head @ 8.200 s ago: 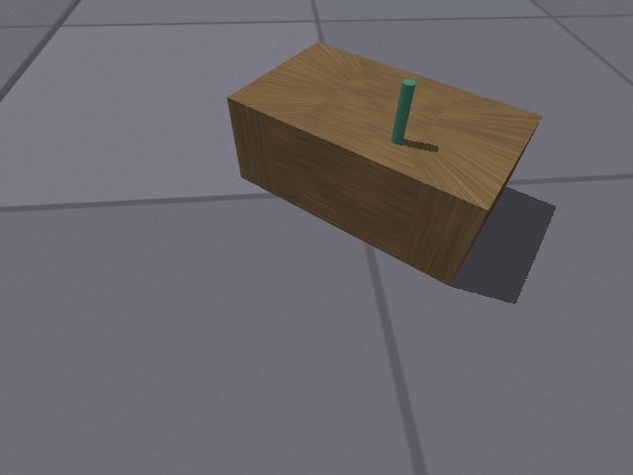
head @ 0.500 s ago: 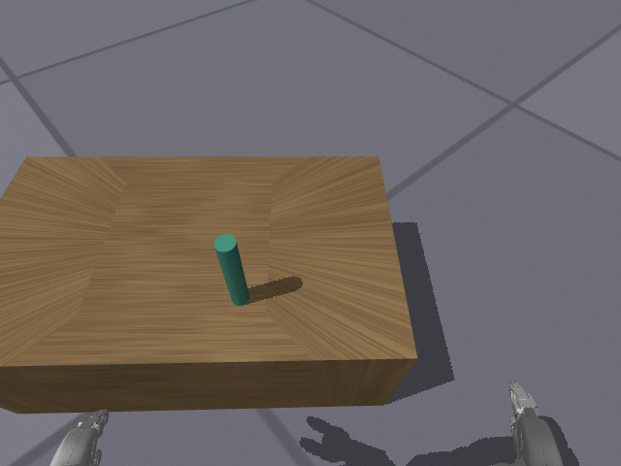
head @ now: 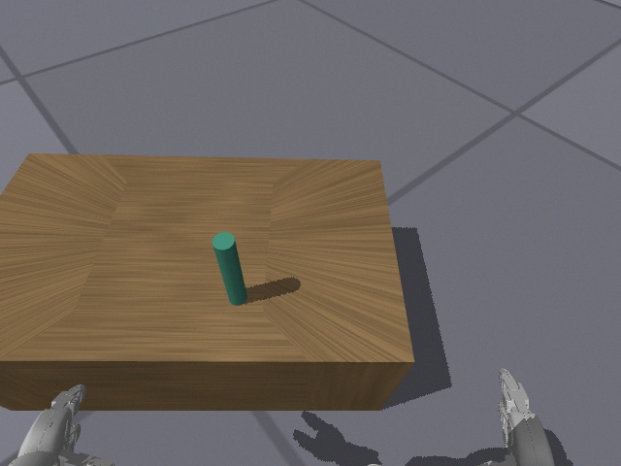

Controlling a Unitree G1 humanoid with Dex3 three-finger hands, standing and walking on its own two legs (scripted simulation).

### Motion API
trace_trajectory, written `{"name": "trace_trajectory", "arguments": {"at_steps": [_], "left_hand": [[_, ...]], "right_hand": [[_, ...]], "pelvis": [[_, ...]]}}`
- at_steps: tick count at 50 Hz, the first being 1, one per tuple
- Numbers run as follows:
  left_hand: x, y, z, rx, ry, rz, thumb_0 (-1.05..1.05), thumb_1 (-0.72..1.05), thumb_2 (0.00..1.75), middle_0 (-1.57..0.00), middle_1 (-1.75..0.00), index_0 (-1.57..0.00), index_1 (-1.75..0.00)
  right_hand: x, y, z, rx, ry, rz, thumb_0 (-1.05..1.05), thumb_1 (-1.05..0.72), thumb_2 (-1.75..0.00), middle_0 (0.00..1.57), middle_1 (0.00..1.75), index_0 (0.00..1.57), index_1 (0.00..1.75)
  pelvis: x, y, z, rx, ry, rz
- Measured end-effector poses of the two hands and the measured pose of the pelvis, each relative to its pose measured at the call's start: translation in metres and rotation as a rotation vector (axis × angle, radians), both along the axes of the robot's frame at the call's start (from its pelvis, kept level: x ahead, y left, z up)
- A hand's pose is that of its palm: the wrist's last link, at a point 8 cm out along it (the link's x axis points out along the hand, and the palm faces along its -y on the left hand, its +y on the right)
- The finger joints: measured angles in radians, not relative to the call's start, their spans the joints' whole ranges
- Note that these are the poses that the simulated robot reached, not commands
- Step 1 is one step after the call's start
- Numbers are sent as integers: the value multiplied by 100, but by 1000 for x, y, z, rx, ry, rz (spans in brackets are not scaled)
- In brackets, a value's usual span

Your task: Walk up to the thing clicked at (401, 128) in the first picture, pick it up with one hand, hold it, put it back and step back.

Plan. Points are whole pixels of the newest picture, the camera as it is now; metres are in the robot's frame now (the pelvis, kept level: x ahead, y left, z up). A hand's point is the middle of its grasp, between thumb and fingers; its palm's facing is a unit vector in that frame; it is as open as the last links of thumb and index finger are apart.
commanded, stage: go down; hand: left
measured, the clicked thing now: (231, 272) +0.51 +0.16 -0.21
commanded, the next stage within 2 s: approach in 1.50 s
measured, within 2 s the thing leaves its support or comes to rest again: neither
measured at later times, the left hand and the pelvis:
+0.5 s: hand (81, 309) +0.32 +0.31 -0.01, palm faces +0.11 -0.98 -0.13, open 17.6 cm; pelvis -0.03 +0.00 -0.01, yaw -2 degrees
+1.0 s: hand (74, 257) +0.39 +0.33 +0.02, palm faces +0.12 -0.99 -0.07, open 17.6 cm; pelvis -0.03 +0.01 -0.02, yaw -2 degrees
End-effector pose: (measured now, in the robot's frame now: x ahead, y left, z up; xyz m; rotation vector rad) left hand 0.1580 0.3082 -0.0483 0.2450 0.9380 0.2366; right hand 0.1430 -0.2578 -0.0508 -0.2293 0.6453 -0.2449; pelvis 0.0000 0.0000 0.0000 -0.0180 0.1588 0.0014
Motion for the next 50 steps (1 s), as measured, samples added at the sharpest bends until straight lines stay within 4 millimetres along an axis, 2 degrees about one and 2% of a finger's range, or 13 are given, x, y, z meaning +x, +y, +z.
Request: {"name": "trace_trajectory", "arguments": {"at_steps": [6, 11, 18, 24, 29, 40, 50], "left_hand": [[44, 15, 25, -5, -164, -4, -1, -58, 8, -9, -5, -8, -7], [83, 29, 49, -34, -255, -22, -1, -56, 7, -8, -4, -7, -6], [118, 41, 58, -105, -306, -55, -1, -58, 4, -7, -3, -7, -4], [139, 47, 60, -133, -396, -72, -1, -59, 3, -7, -3, -8, -4], [155, 52, 65, -141, -470, -74, -2, -60, 4, -6, -4, -7, -4], [184, 66, 75, -153, -558, -86, -2, -60, 4, -6, -4, -8, -5], [208, 70, 79, -168, -617, -100, -2, -60, 6, -6, -5, -7, -5]], "right_hand": [[2, 10, 11, 1, -65, 31, -1, 54, -4, 6, 6, 5, 5], [-9, 10, 11, 7, -65, 21, -1, 55, -4, 6, 6, 6, 5], [-31, 2, 3, 3, -18, 4, -1, 55, -4, 6, 6, 6, 5], [-42, -10, 1, -37, 21, -2, -1, 55, -4, 6, 6, 5, 5], [-44, -12, 0, -58, 38, 5, -1, 56, -4, 6, 6, 5, 5], [-42, 1, -10, -54, 66, 29, -1, 56, -4, 6, 6, 5, 5], [-40, 6, -9, -59, 48, 32, -1, 55, -4, 6, 6, 6, 5]], "pelvis": [[-4, -3, -1, -1, -14, 6], [-7, -3, 1, -2, -18, 1], [-16, -1, -1, 4, 4, -21], [-25, -1, -5, 6, 30, -28], [-30, -2, -8, 5, 53, -25], [-31, 0, -17, -9, 110, -22], [-28, 6, -24, -18, 145, -28]]}}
